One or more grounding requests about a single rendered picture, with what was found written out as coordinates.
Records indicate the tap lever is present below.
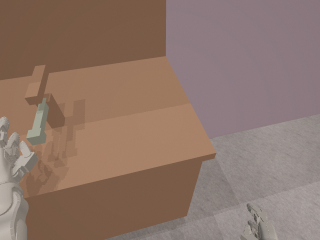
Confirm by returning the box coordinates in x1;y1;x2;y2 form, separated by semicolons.
26;98;49;146

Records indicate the robot right hand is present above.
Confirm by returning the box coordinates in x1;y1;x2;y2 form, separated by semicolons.
240;203;279;240

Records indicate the robot left hand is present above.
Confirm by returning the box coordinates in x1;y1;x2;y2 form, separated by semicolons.
0;116;39;186

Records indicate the left robot forearm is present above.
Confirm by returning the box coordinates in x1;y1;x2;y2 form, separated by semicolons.
0;182;29;240

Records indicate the counter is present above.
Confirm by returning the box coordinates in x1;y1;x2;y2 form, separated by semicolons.
0;0;216;240

